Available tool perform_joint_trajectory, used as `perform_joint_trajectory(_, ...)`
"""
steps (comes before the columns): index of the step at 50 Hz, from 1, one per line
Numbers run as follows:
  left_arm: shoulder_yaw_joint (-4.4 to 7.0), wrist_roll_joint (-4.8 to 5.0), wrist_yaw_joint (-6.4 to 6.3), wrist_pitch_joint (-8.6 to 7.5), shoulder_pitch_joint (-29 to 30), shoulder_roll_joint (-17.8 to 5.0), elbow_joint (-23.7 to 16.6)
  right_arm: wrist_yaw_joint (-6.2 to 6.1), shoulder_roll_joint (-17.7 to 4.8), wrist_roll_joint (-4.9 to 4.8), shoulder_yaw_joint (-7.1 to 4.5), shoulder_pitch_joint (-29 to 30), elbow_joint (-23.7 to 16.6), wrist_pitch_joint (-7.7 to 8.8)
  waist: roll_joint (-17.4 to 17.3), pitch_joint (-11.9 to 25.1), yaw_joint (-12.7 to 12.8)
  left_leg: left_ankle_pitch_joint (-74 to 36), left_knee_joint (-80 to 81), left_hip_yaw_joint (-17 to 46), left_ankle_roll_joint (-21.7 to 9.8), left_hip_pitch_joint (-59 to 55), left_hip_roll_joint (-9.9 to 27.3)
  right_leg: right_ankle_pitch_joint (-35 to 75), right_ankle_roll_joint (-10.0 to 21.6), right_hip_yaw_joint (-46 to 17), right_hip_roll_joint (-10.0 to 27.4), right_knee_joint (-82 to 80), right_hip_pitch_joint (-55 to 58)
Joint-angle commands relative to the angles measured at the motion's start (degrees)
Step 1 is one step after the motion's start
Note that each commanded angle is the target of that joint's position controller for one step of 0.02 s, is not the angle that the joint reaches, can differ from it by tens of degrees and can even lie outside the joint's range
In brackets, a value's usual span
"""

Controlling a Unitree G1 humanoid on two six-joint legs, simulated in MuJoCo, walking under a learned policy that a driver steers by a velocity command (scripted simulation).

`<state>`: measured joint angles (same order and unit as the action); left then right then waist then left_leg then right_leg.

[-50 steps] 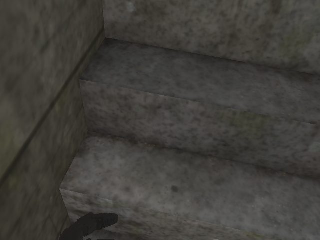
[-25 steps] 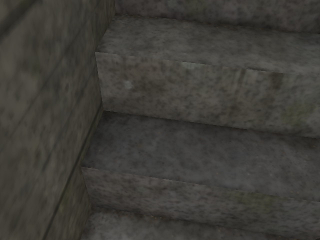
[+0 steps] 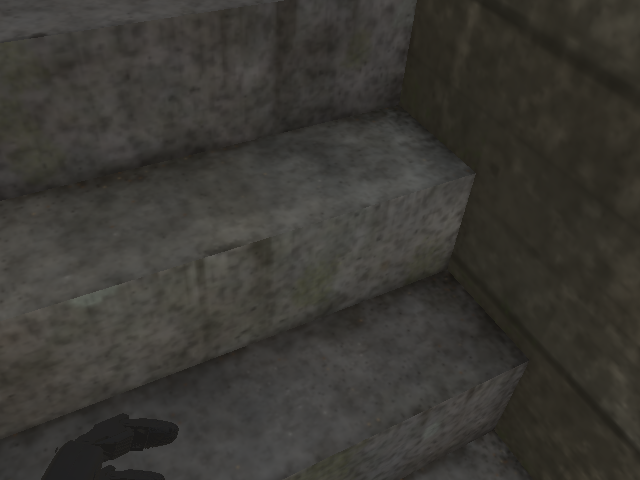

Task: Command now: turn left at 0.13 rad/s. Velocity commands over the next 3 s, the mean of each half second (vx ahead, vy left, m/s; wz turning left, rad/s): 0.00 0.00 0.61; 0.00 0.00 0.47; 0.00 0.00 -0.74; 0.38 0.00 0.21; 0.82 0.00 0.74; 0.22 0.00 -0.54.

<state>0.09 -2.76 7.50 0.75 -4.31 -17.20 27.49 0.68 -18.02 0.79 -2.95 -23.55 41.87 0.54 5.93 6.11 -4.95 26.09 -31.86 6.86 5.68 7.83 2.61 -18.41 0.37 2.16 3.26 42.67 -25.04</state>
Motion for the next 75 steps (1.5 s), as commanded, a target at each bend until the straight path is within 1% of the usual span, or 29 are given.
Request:
perform_joint_trajectory(1, 3.80, -0.86, -0.15, -1.92, -8.0, -12.7, -0.7, 1.51, 0.7, 1.92, 2.07, -10.3, -2.5, 3.17, 4.5, 7.0, 0.3, -3.2, -1.9, -3.1, -3.2, 16.0, -7.2, 56.2, 9.0, -8.0, 10.3, -8.2, 33.2)
perform_joint_trajectory(4, 1.16, -1.47, -0.88, 0.05, 3.7, -2.9, -5.6, 1.88, -0.8, 1.06, 2.39, -2.6, -3.3, 3.86, -3.9, 0.1, 3.0, -10.1, 5.5, 0.3, -6.8, 19.2, -4.4, 24.5, 4.6, -2.2, 6.9, -2.7, 24.3)
perform_joint_trajectory(10, 2.78, -2.19, -8.61, -3.97, 3.4, -5.5, -4.6, 1.13, -0.1, 2.75, 1.20, -2.3, -7.4, 1.74, 0.5, 0.4, 2.3, -18.7, 2.0, 3.2, -9.1, 17.8, -6.8, 18.9, 7.9, -0.9, 7.5, -5.4, 21.7)
perform_joint_trajectory(17, 4.54, -2.10, -9.74, -2.34, 3.2, -5.7, -3.0, 2.34, 3.3, 3.28, -0.38, -2.7, -11.1, 0.40, -1.9, -1.6, 2.0, -22.0, 4.1, 4.5, -12.4, 18.0, -8.0, 14.1, 9.6, 2.9, 9.4, -7.0, 20.1)
perform_joint_trajectory(22, 7.74, -1.44, -14.66, -1.70, -8.4, -10.7, 3.1, 3.61, 5.7, 1.79, -1.62, 1.0, -13.3, 1.87, 9.9, -1.1, 7.1, -0.3, -19.7, 1.1, -7.7, 28.9, -10.9, 11.3, 15.4, -9.4, 25.6, -19.6, 24.0)
perform_joint_trajectory(25, 7.50, -0.32, -13.40, -0.62, 5.5, -8.4, 0.3, 1.60, 3.2, 3.95, -3.94, -6.1, -9.6, 1.54, 8.7, -4.4, 0.5, 12.8, -61.6, -6.6, -3.8, 25.6, -9.7, 7.3, 17.0, 3.3, 27.3, -21.0, 3.1)
perform_joint_trajectory(26, 6.35, 0.55, -12.35, -1.64, 9.5, -8.2, -0.2, 3.12, 3.7, 5.20, -4.02, -8.9, -9.2, 1.62, 4.1, -3.0, -3.7, 10.9, -47.0, -9.3, -2.5, 19.4, -8.6, 4.7, 13.1, 10.0, 24.1, -20.7, 1.4)
perform_joint_trajectory(28, 6.18, 1.34, -10.27, 0.50, 12.1, -9.7, 1.3, 7.30, 6.1, 0.23, -2.92, -3.0, -8.7, 2.28, -3.0, -10.4, -3.6, -0.5, 2.8, -15.1, -5.9, 16.9, -11.0, -6.9, 7.2, 16.7, 14.9, -11.6, 6.0)
perform_joint_trajectory(30, 4.58, -2.12, -9.10, 3.91, 9.1, -3.5, 3.6, 7.90, 6.9, 0.96, -3.81, -11.8, -6.5, 1.84, -1.4, -5.7, -5.0, -20.4, 5.5, -3.4, -12.2, 4.6, -10.1, -4.7, 3.3, 15.5, 13.8, 10.7, -4.7)
perform_joint_trajectory(31, 2.63, -0.35, -8.05, 3.19, 8.9, 3.4, 2.2, 6.19, 0.3, 2.02, -4.42, -15.9, -6.0, 1.39, -11.3, -1.3, -4.0, -41.9, 2.3, 17.3, -17.4, -3.2, -3.1, -11.6, 0.7, 11.2, 9.4, 26.7, -21.6)
perform_joint_trajectory(32, 3.02, 1.11, -7.16, 0.85, 2.8, 3.5, 1.3, 4.93, -5.4, 1.52, -3.76, -11.7, -8.3, 0.81, -18.9, 9.4, 1.4, -33.3, 10.1, 46.7, -27.7, -2.0, 7.3, -10.7, -2.5, -2.2, 2.3, 39.9, -26.7)
perform_joint_trajectory(33, 3.01, 2.47, -6.30, -0.96, 6.0, 0.6, 1.9, 4.99, -4.2, 1.85, -3.39, -9.7, -8.5, 0.96, -22.0, 10.0, -1.0, -28.1, 12.0, 49.1, -31.8, 0.4, 9.1, -14.2, -3.8, -9.2, -0.6, 55.6, -29.6)
perform_joint_trajectory(35, 3.29, 0.18, -7.91, -4.57, 7.9, -3.6, 4.3, 6.93, 1.3, -1.46, -1.07, 2.6, -10.5, 1.53, -13.0, 1.1, 0.1, -12.6, 9.5, 36.0, -23.5, 8.9, 2.8, -13.4, -4.8, -11.3, -1.3, 63.8, -37.2)
perform_joint_trajectory(37, 3.84, 1.06, -11.43, -3.90, 9.2, -6.4, 4.5, 6.67, 1.8, -0.99, -0.08, 2.8, -7.9, 2.12, -6.3, 6.1, -0.2, -37.3, 2.9, 26.4, -23.0, 6.9, 2.5, -10.9, -5.2, -10.8, -1.9, 55.1, -35.1)
perform_joint_trajectory(39, 4.18, 2.81, -10.70, -3.31, 4.5, -4.6, 6.1, 5.68, 1.9, -1.14, 1.46, 4.3, -7.2, 2.64, -8.7, 8.9, 0.5, -47.0, -0.5, 24.9, -22.9, 9.5, 6.1, -11.5, -6.4, -13.4, -0.8, 58.6, -32.0)
perform_joint_trajectory(42, 2.53, 2.12, -6.97, -2.11, 0.4, -1.2, 7.8, 6.03, 3.6, -3.72, 3.81, 9.8, -9.2, 2.70, -5.2, 12.8, 2.2, -51.7, -1.5, 17.9, -17.4, 17.6, 4.4, -11.5, -8.7, -10.9, 2.1, 57.1, -22.8)
perform_joint_trajectory(46, 0.89, 4.37, -3.84, -1.96, -2.8, 4.4, 11.7, 6.33, 1.7, -3.00, 2.60, 14.4, -9.8, 3.08, -11.0, 7.2, 2.5, -46.3, -0.1, 12.8, -13.6, 19.8, 3.7, -2.8, -13.0, -3.9, 4.1, 22.3, -3.3)
perform_joint_trajectory(47, 1.11, 4.32, -4.10, -2.04, -1.5, 5.0, 12.3, 5.66, -0.1, -3.92, 1.70, 14.9, -9.4, 3.26, -15.4, 4.3, 3.0, -47.8, 0.8, 15.0, -15.9, 16.9, 5.8, 2.1, -12.3, -3.4, 3.7, 15.0, -1.5)
perform_joint_trajectory(49, 3.71, 4.81, -5.75, -2.77, 7.5, -3.8, 10.7, 5.29, -4.6, -1.47, -1.05, 0.7, -7.6, 2.93, -10.7, 6.1, -5.6, -58.9, 1.0, 14.7, -19.6, -2.5, 7.1, -5.0, -9.2, -2.0, -3.3, 17.8, -13.0)
perform_joint_trajectory(50, 4.07, 3.64, -6.60, -3.83, -1.2, -2.2, 11.7, 4.10, -7.5, -1.40, -2.36, 6.2, -7.8, 3.02, -18.1, 7.3, -0.7, -62.4, -0.3, 16.1, -24.0, -7.0, 13.5, -7.0, -10.5, -3.2, -0.3, 24.0, -16.4)
perform_joint_trajectory(52, 3.64, 4.72, -8.63, -5.83, -7.6, -0.3, 12.6, 1.79, -5.1, -0.78, -1.95, 12.1, -11.4, 3.84, -16.2, 5.2, 0.8, -62.0, -0.7, 16.6, -26.9, -0.9, 17.0, -9.4, -8.8, -6.5, 0.9, 33.5, -13.8)
perform_joint_trajectory(55, 4.58, 2.37, -9.07, -6.24, -5.2, 0.5, 10.1, 0.46, -3.4, -1.10, -1.49, 20.0, -14.5, 4.51, -15.3, 0.2, 4.1, -39.3, 4.2, 8.1, -19.8, 7.1, 13.1, -8.3, -5.3, -2.8, 0.5, 17.7, -6.5)
perform_joint_trajectory(59, 3.94, 3.59, -6.73, -6.23, -11.7, 3.9, 13.0, 1.93, -6.7, -1.17, -4.63, 17.5, -12.9, 0.42, -8.6, -2.5, 3.5, -24.4, -2.3, 4.0, -14.2, 4.1, 9.7, 14.4, -2.4, 1.8, -5.2, -18.5, 4.8)
perform_joint_trajectory(60, 5.26, 1.86, -7.97, -6.53, -15.4, -0.6, 14.4, 1.61, -2.4, -1.22, -4.53, 14.7, -13.6, -0.47, 1.0, 0.3, 1.0, -14.1, -17.7, -3.1, -7.3, 11.8, 2.7, 35.2, 5.2, -14.5, 1.9, -18.1, 12.5)
perform_joint_trajectory(61, 7.80, 3.13, -7.74, -6.56, -22.5, -10.1, 14.6, -0.09, 0.5, 0.90, -3.90, 18.3, -18.5, 0.97, 11.8, 0.1, 2.8, 9.9, -37.5, -9.9, 0.4, 31.7, -8.9, 48.5, 20.0, -34.6, 15.5, -18.6, 23.2)
perform_joint_trajectory(62, 9.04, 1.82, -7.02, -6.88, -21.0, -13.9, 12.7, -1.18, 2.4, -0.54, -2.73, 19.2, -18.6, 2.24, 12.0, 1.3, 7.2, 13.9, -61.3, -0.3, 1.3, 36.3, -9.5, 34.8, 22.3, -40.7, 17.9, -20.1, 17.6)
perform_joint_trajectory(66, 3.62, 2.83, -6.12, -4.89, -4.1, -1.0, 9.7, -1.08, 0.9, 1.83, -1.96, 23.6, -17.0, 2.68, -5.1, -3.5, 6.5, -4.7, -69.8, 0.6, -5.9, 40.9, -4.0, 7.6, 14.2, -29.8, 6.4, -20.2, 2.5)
perform_joint_trajectory(70, 2.39, 2.31, -10.06, -5.70, -8.5, -2.0, 7.7, -1.76, -1.0, 0.37, -2.12, 18.5, -16.4, 1.31, 0.7, 1.4, 6.5, -5.0, -57.7, 3.1, 0.3, 40.9, -5.8, 3.2, 15.0, -33.7, 5.2, -24.1, 13.3)
perform_joint_trajectory(75, 2.82, 1.19, -8.53, -4.64, -6.7, -5.2, 4.6, -1.86, 0.1, 1.20, -1.14, 13.6, -14.9, 1.62, -0.1, -1.3, 4.2, -3.0, -22.3, 0.0, -0.2, 25.3, -6.3, 2.8, 15.7, -32.6, 0.7, -26.1, 9.3)
